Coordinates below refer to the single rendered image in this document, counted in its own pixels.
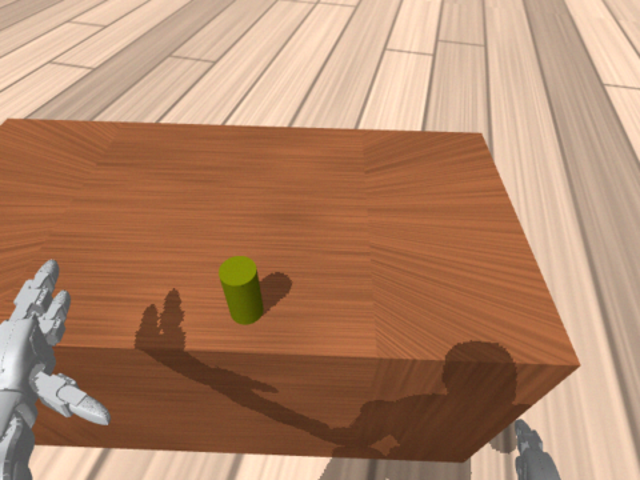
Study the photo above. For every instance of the can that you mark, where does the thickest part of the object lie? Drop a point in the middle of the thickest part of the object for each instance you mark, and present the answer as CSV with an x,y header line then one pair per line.
x,y
239,279

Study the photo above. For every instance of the right robot hand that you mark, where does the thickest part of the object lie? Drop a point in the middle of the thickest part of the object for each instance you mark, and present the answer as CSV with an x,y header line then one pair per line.
x,y
533,464

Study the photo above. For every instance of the left robot arm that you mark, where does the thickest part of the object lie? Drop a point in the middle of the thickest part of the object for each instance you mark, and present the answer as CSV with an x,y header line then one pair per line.
x,y
18,414

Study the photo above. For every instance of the left robot hand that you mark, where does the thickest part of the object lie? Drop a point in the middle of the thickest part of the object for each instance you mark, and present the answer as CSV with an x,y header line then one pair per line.
x,y
26,354

